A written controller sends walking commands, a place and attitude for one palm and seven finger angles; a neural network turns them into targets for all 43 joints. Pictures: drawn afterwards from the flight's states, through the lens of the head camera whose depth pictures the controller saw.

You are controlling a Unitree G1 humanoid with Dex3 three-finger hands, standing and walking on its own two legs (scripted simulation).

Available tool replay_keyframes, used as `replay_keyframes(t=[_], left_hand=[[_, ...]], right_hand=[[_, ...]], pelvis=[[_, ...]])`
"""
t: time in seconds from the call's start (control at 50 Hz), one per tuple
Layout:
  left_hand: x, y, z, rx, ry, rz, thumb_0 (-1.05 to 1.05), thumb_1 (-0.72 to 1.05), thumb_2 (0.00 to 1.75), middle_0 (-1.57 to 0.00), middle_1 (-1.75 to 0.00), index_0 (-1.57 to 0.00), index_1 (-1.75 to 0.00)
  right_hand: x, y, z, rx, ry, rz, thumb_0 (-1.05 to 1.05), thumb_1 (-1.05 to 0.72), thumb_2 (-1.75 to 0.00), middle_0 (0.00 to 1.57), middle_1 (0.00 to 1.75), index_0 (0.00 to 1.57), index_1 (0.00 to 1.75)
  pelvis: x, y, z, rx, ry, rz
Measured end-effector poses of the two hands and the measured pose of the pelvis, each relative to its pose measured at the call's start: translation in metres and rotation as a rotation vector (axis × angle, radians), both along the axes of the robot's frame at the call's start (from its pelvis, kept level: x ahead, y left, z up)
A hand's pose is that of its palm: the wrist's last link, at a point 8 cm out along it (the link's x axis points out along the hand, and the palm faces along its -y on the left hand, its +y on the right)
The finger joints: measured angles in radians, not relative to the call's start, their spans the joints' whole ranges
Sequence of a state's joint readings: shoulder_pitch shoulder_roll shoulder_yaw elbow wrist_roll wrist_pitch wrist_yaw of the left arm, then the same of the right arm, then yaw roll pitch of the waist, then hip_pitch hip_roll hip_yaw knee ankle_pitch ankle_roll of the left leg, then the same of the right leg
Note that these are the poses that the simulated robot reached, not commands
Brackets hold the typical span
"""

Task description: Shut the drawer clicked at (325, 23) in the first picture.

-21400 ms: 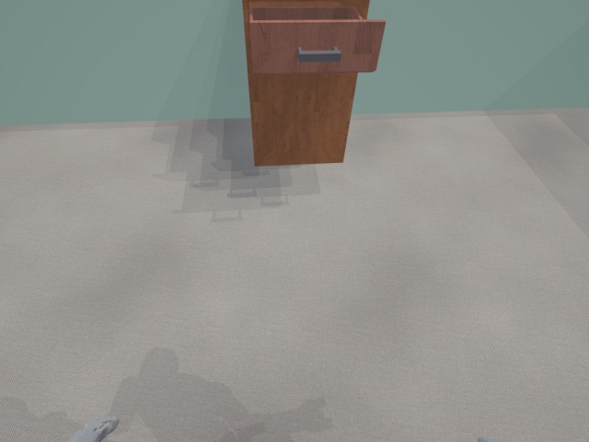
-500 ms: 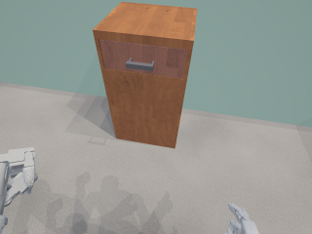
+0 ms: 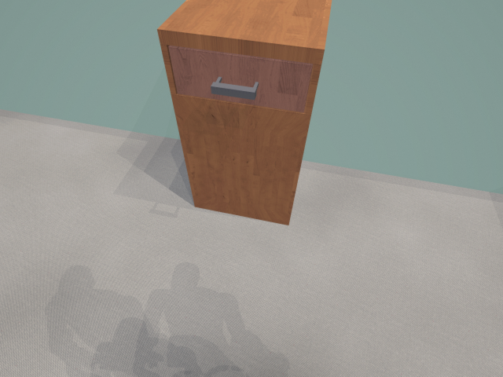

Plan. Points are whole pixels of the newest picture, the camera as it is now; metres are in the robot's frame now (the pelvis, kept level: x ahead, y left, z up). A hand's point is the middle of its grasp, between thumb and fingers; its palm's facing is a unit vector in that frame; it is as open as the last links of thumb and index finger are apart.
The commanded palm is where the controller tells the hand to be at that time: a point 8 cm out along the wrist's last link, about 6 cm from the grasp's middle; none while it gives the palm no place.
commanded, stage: let the arm hang, fingers relaxed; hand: left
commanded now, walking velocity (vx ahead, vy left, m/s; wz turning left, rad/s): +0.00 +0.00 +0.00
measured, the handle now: (235, 86) +0.89 +0.10 -0.04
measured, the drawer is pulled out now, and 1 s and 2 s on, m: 0.00 0.00 0.00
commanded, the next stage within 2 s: look to check the result in 0.58 s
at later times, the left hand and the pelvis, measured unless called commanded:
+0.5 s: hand out of the picture +0.02 +0.17 -0.17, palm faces +0.01 -0.98 -0.19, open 7.3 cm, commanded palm none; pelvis +0.00 +0.00 +0.00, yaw -1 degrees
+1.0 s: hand out of the picture +0.03 +0.17 -0.17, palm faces +0.01 -0.98 -0.20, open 7.4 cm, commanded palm none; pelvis +0.02 -0.01 +0.00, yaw -1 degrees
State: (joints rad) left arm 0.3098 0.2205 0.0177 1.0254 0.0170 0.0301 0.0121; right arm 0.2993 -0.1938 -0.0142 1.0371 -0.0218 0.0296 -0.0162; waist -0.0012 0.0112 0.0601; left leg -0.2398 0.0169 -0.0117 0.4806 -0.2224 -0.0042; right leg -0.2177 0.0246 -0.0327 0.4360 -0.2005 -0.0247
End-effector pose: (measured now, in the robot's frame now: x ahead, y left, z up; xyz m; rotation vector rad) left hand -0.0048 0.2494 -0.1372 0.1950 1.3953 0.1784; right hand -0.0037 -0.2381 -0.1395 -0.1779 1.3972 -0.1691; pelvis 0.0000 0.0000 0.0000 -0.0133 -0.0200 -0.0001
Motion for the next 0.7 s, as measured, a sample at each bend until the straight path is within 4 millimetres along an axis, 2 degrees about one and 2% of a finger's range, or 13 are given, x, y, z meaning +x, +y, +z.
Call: replay_keyframes(t=[0.1,0.26,0.4,0.56,0.7], left_hand=[[-0.009,-0.002,0.003,0.007,0.030,0.005,0.01,0.90,0.89,-0.48,-0.63,-0.49,-0.62],[0.005,-0.015,0.001,-0.015,-0.002,-0.004,0.01,0.90,0.89,-0.27,-0.39,-0.27,-0.38],[0.017,-0.029,-0.004,-0.045,-0.021,-0.011,0.01,0.91,0.89,-0.21,-0.32,-0.21,-0.32],[0.016,-0.032,-0.005,-0.052,-0.002,-0.001,0.01,0.91,0.89,-0.20,-0.30,-0.20,-0.30],[0.013,-0.034,-0.004,-0.052,0.021,0.008,0.01,0.91,0.89,-0.20,-0.30,-0.20,-0.30]], right_hand=[[-0.015,0.013,-0.007,0.040,0.025,-0.025,0.01,-0.91,-0.90,0.19,0.30,0.20,0.30],[-0.023,0.029,-0.011,0.080,0.033,-0.050,0.00,-0.91,-0.90,0.20,0.30,0.20,0.30],[-0.028,0.034,-0.010,0.082,0.042,-0.071,0.00,-0.91,-0.90,0.20,0.30,0.20,0.30],[-0.029,0.032,-0.009,0.075,0.063,-0.078,0.00,-0.91,-0.90,0.19,0.30,0.20,0.30],[-0.021,0.028,-0.009,0.068,0.064,-0.077,0.00,-0.91,-0.90,0.19,0.30,0.20,0.30]], pelvis=[[0.000,0.002,0.002,0.006,-0.007,-0.008],[-0.001,0.002,0.002,0.011,-0.011,-0.016],[0.001,0.001,0.002,0.013,-0.007,-0.020],[0.006,-0.001,0.002,0.013,-0.001,-0.018],[0.011,-0.003,0.002,0.014,0.003,-0.018]])
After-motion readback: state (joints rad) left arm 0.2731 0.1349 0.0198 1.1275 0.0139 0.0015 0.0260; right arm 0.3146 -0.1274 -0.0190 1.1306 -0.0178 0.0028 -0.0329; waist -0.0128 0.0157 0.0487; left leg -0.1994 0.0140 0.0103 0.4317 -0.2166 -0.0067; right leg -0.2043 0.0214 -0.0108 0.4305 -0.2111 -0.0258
